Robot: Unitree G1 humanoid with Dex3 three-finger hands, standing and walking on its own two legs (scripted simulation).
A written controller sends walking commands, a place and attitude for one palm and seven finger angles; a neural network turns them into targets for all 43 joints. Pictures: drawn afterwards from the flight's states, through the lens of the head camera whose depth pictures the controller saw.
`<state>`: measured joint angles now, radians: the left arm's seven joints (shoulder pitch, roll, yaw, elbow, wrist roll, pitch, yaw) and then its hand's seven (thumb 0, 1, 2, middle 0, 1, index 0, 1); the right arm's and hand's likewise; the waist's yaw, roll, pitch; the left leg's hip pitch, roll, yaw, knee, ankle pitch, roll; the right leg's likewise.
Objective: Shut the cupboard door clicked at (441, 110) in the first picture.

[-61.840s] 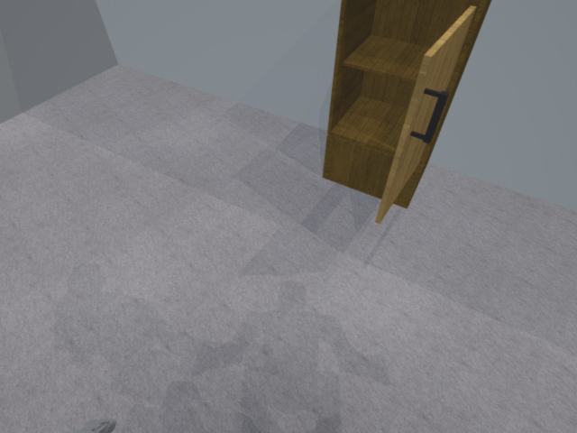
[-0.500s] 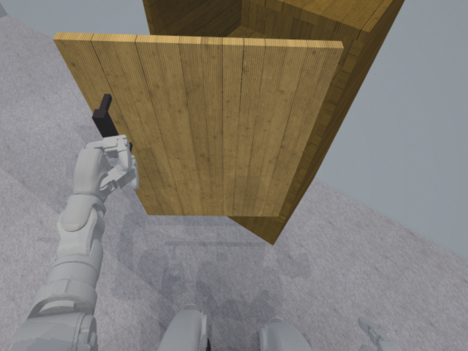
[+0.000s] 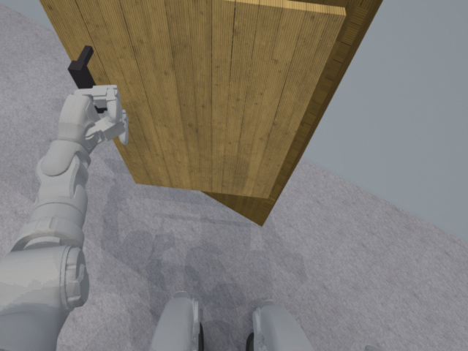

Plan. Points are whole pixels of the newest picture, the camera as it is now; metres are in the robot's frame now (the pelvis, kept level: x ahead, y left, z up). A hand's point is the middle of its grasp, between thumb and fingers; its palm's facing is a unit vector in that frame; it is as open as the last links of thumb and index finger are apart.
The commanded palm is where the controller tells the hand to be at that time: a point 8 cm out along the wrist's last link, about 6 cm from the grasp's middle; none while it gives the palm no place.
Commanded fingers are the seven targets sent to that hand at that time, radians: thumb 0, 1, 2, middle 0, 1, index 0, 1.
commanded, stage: push the door shut along its arc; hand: left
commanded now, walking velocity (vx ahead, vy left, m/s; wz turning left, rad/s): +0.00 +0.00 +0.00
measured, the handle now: (98, 91) +0.54 +0.23 +0.07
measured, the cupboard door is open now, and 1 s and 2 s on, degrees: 25 12 3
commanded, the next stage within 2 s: pull the fist back off the door in 1.20 s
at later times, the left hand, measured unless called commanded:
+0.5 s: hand (146, 94) +0.54 +0.15 +0.07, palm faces -0.27 -0.96 -0.01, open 3.1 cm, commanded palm +0.54 +0.18 +0.07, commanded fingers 0.00 0.90 0.90 -1.30 -1.50 -1.30 -1.50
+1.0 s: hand (159, 77) +0.58 +0.13 +0.07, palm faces -0.35 -0.94 -0.02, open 3.2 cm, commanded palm +0.60 +0.13 +0.07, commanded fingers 0.00 0.90 0.90 -1.30 -1.50 -1.30 -1.50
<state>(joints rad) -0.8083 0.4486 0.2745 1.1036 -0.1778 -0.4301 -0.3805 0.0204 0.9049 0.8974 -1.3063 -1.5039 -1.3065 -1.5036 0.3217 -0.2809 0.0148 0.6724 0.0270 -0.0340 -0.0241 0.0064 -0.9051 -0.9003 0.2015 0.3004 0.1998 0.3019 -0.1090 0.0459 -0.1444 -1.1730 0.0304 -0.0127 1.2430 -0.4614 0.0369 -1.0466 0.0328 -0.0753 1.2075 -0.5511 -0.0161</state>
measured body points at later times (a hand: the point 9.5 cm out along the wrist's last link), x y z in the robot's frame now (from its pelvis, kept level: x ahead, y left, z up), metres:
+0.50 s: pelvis +0.00 +0.01 -0.01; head +0.16 +0.03 +0.41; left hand +0.55 +0.20 +0.07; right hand +0.00 -0.26 -0.12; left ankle +0.06 +0.10 -0.63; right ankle +0.01 -0.12 -0.63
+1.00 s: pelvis +0.00 +0.00 -0.03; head +0.19 +0.03 +0.38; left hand +0.59 +0.18 +0.08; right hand -0.01 -0.27 -0.13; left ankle +0.06 +0.10 -0.63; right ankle +0.01 -0.12 -0.63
